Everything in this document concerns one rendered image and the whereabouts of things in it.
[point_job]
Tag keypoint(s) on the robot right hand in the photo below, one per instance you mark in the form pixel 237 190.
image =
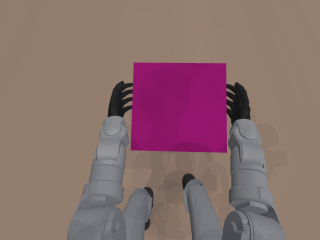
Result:
pixel 240 108

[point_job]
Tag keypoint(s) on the right robot forearm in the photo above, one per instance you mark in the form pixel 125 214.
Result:
pixel 249 186

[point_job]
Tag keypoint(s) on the robot left upper arm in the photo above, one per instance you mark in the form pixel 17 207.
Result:
pixel 98 223

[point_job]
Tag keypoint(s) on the left robot forearm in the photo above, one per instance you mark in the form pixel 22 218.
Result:
pixel 104 188

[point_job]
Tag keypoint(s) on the left robot shin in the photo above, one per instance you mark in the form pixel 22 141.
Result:
pixel 141 190

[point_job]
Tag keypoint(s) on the carton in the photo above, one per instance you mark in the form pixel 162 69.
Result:
pixel 179 107

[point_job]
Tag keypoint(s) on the right robot thigh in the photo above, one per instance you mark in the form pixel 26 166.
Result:
pixel 204 222

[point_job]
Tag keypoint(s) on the robot right upper arm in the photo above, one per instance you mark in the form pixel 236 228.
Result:
pixel 241 224

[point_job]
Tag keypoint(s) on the robot left hand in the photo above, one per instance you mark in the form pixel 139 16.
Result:
pixel 116 104

